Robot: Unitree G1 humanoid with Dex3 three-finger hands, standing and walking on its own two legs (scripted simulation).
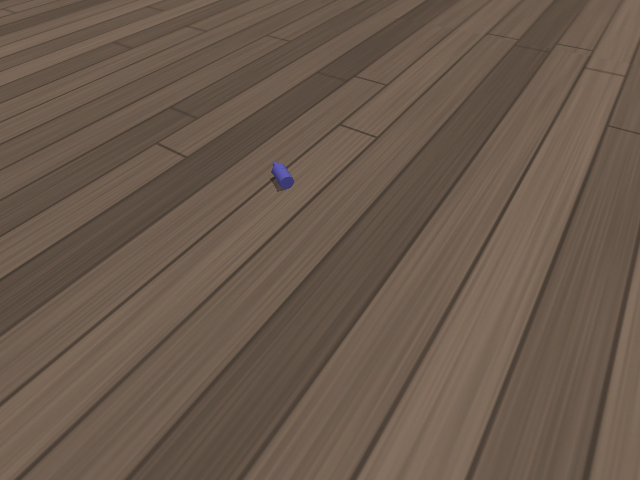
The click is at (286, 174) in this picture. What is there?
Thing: lying bottle
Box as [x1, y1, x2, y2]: [272, 162, 293, 188]
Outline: 274,162 274,166 272,168 274,176 281,187 288,188 292,185 293,179 283,164 278,164
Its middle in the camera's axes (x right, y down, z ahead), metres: -0.20 -0.33 +1.96
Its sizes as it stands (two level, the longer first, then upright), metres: 0.174 0.074 0.074
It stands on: the floor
